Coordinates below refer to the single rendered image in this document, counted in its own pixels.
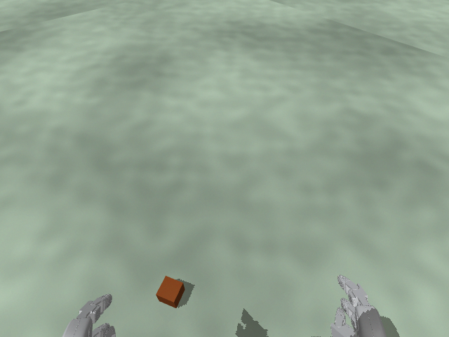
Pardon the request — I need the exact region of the left robot hand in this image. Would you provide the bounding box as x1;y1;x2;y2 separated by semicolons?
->
62;294;116;337

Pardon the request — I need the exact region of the right robot hand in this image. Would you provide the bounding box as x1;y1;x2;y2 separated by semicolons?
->
330;275;387;337

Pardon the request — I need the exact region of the cube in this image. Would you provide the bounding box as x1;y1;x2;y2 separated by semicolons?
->
156;276;185;308

